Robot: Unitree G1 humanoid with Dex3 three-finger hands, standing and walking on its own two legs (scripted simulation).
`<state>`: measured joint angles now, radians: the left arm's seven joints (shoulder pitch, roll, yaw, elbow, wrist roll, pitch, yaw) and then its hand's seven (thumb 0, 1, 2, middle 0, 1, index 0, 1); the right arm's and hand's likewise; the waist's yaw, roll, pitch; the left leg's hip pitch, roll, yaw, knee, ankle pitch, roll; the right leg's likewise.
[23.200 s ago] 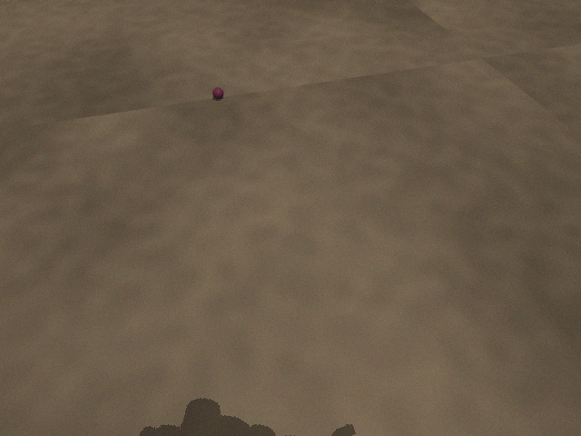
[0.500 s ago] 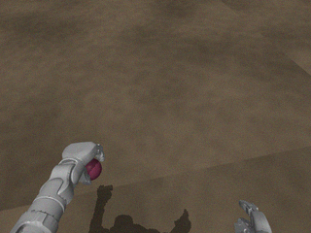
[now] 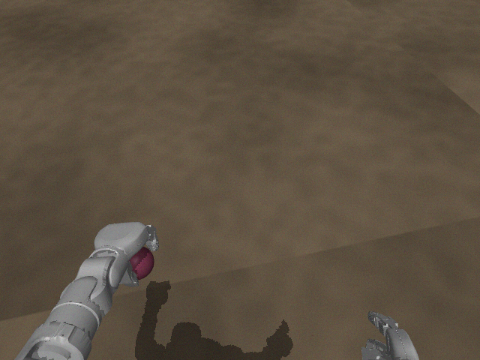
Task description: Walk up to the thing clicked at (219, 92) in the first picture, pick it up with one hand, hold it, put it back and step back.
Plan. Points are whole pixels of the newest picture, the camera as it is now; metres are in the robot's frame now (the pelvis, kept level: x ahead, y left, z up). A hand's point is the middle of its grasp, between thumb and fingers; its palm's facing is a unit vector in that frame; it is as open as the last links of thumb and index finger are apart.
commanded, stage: crouch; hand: left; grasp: from above
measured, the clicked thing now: (136, 262) +0.31 +0.22 -0.09
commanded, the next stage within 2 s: lower in 1.92 s
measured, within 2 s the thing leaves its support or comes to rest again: neither
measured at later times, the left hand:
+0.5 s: hand (158, 265) +0.38 +0.24 -0.27, palm faces -0.41 +0.04 -0.91, open 8.8 cm
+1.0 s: hand (174, 274) +0.44 +0.25 -0.48, palm faces -0.45 +0.00 -0.89, open 8.8 cm
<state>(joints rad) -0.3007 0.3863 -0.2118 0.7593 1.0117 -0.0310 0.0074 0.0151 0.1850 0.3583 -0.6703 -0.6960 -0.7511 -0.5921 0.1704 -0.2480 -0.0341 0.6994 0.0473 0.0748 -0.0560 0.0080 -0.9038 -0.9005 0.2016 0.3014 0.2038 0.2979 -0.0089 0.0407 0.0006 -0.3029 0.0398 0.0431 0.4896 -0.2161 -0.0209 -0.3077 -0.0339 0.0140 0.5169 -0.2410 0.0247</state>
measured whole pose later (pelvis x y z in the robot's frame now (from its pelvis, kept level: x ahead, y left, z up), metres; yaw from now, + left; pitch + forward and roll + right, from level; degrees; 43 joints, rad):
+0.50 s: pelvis -0.04 +0.01 -0.16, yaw -1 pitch +28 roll -3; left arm -0.76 0.45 -0.08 1.28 1.16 -0.04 0.34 0.01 0.15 0.41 -0.67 -0.70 -0.76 -0.60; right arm 0.28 -0.26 -0.08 0.74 -0.04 0.02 -0.02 0.00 -0.90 -0.90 0.20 0.30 0.20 0.30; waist -0.16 0.04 -0.17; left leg -1.42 0.06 -0.02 1.46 -0.54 0.00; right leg -1.38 -0.02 0.00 1.43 -0.54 0.04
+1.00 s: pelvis -0.06 +0.01 -0.33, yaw -3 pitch +39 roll -6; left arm -0.99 0.65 0.05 1.35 1.23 -0.11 0.30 0.01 0.16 0.41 -0.65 -0.71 -0.75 -0.61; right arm 0.18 -0.25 0.00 0.71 -0.10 -0.04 0.07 0.00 -0.90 -0.90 0.20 0.30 0.21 0.30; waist -0.24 0.03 -0.13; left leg -2.07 0.04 -0.09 2.04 -0.66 -0.01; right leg -2.00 -0.02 -0.02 2.00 -0.67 0.05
